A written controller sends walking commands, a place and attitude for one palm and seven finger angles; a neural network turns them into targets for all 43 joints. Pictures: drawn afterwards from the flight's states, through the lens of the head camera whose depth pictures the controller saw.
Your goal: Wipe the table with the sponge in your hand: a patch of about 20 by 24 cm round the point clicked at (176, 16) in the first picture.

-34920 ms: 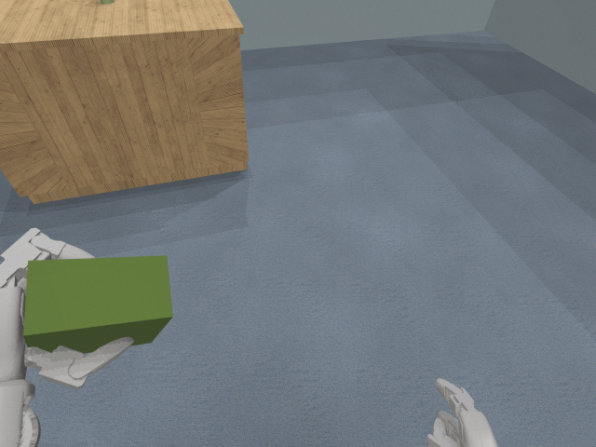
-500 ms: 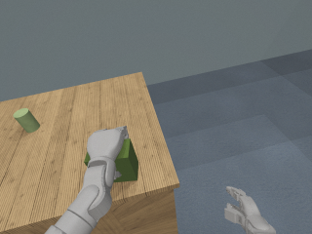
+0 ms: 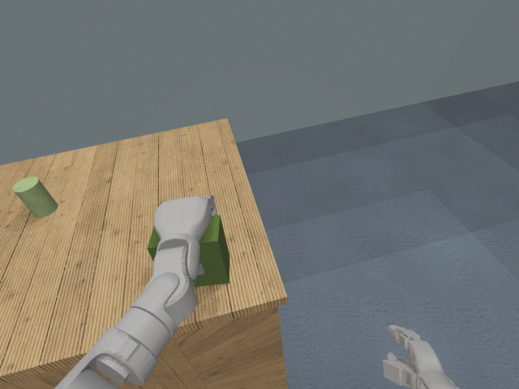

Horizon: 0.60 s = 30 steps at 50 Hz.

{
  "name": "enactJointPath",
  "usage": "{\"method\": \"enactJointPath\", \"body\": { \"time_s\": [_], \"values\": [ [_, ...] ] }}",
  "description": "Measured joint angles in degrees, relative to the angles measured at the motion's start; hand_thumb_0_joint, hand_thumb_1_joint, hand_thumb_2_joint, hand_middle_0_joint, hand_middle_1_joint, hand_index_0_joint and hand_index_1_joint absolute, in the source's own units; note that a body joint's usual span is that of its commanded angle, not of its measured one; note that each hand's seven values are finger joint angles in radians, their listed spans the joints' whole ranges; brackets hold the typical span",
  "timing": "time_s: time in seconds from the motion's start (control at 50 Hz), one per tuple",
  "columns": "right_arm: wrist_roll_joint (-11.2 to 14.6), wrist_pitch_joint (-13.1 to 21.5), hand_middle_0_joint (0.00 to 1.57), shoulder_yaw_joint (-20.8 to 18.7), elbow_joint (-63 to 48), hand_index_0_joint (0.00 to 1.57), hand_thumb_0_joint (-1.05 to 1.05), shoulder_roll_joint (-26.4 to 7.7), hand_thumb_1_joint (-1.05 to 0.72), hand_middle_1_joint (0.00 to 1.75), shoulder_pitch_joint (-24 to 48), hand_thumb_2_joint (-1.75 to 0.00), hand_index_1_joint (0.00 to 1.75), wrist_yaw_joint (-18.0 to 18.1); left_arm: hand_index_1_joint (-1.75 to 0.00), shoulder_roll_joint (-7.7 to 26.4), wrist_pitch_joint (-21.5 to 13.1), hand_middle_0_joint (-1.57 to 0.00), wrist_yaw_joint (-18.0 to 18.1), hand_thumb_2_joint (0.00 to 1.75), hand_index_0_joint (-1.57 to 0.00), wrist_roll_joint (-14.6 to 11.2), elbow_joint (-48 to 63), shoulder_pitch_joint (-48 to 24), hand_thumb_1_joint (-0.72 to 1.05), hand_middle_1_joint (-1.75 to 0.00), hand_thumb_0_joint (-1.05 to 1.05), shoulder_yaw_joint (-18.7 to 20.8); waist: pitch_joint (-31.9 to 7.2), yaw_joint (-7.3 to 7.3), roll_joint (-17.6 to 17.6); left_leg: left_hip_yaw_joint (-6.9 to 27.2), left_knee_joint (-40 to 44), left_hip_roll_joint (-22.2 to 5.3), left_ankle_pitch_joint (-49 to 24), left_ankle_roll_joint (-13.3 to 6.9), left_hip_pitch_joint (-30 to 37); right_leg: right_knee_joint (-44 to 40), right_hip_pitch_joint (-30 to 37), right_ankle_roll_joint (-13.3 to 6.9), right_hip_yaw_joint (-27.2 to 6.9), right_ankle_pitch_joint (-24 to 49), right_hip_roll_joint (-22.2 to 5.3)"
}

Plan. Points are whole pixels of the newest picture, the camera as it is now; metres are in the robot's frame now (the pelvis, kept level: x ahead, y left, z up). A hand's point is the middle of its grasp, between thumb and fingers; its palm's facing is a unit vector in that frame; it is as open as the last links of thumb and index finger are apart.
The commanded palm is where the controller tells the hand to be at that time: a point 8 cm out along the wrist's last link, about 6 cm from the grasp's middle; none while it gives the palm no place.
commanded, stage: wipe forward along the third lane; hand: left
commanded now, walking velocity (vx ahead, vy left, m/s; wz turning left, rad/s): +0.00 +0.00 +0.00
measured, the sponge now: (195, 259) +0.33 +0.17 +0.01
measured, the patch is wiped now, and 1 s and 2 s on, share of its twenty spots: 0.95 1.00 1.00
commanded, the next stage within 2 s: wipe back along the third lane in 1.28 s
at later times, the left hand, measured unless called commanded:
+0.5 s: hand (196, 217) +0.39 +0.17 +0.07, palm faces -0.06 -0.05 -1.00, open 10.5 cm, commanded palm +0.38 +0.18 +0.11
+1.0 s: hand (193, 198) +0.44 +0.19 +0.07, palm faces -0.07 -0.03 -1.00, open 10.5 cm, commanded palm +0.42 +0.20 +0.11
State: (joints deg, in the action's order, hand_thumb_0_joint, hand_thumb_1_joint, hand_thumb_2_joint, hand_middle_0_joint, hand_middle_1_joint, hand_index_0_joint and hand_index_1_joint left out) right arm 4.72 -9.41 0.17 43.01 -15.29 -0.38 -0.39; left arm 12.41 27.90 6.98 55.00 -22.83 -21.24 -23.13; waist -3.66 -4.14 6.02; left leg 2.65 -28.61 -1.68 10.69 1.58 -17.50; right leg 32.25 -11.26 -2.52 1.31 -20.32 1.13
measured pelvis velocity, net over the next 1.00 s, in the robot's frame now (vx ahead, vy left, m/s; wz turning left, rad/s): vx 0.01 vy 0.00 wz -0.02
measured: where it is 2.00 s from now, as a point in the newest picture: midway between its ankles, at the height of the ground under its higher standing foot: outside the picture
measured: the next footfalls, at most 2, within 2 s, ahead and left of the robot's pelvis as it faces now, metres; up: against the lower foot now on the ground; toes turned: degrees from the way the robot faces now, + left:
none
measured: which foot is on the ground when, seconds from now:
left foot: down 0.00-1.00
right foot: down 0.00-1.00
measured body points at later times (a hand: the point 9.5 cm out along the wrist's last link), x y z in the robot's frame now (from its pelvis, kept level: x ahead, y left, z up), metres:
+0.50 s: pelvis +0.00 -0.01 +0.00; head -0.01 -0.05 +0.45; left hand +0.39 +0.17 +0.12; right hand +0.15 -0.26 -0.13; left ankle +0.05 +0.16 -0.73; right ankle -0.03 -0.09 -0.73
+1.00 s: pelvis +0.01 +0.00 +0.00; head +0.02 -0.03 +0.45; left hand +0.44 +0.19 +0.12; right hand +0.13 -0.26 -0.14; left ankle +0.05 +0.16 -0.73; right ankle -0.03 -0.09 -0.73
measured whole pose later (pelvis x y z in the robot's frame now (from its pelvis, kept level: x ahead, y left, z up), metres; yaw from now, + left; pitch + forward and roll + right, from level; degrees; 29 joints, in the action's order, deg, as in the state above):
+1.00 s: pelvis +0.01 +0.00 +0.00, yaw -1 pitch +6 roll +0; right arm 4.0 -11.2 -0.6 44.1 -15.6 -8.1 1.0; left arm 16.3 20.0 10.5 55.8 -53.2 -42.1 -11.4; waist -6.1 1.7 4.2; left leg 2.1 -31.9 -2.8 12.1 1.1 -26.4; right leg 33.5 -19.7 -2.4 0.4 -20.2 2.3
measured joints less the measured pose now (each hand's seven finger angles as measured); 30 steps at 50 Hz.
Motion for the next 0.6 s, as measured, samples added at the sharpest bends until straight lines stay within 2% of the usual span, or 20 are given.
{"method": "enactJointPath", "body": {
  "time_s": [0.14,0.32,0.5,0.6],
  "values": [
    [-0.09,-0.61,0.20,0.34,0.46,0.19,0.01,0.56,-0.90,0.30,-1.67,-0.90,0.30,0.95,-1.26,-0.48,-1.02,-0.71,1.16,1.05,-0.75,-0.38,-7.24,-4.62,-0.57,-1.29,0.00,3.00,-0.85,1.10,-0.45,-0.15,-0.52,-0.36,0.01,-0.18,-1.80,0.80,-2.07,-0.25,-0.20,0.00,0.38],
    [-0.21,-1.28,0.20,0.03,0.73,0.19,0.01,-0.20,-0.90,0.30,-4.32,-0.90,0.30,1.94,-1.27,0.54,-2.19,-0.71,1.15,1.06,-0.75,-0.23,-13.12,-8.50,-0.57,-1.30,0.00,5.54,-1.13,2.69,-0.84,-0.43,-1.27,-0.75,0.44,-0.50,-3.31,1.38,-3.66,-0.42,-0.53,-0.12,0.77],
    [-0.30,-1.31,0.20,-0.68,0.97,0.19,0.01,-0.83,-0.90,0.30,-6.02,-0.90,0.30,2.22,-1.27,1.43,-4.05,-0.71,1.37,1.06,-0.75,-0.71,-17.12,-11.01,-0.57,-1.30,0.00,7.50,-1.58,3.43,-1.06,-0.56,-1.73,-1.01,0.74,-0.79,-4.68,1.39,-4.92,-0.42,-0.73,-0.07,1.05],
    [-0.37,-1.13,0.20,-0.67,1.02,0.19,0.01,-0.64,-0.90,0.30,-5.97,-0.90,0.30,2.23,-1.26,1.87,-5.42,-0.72,1.76,1.06,-0.76,-0.08,-20.18,-13.61,-0.58,-1.29,0.00,8.25,-1.57,3.79,-1.29,-0.38,-2.10,-1.04,0.74,-0.71,-5.70,1.63,-5.83,-0.45,-0.57,-0.05,1.11]
  ]
}}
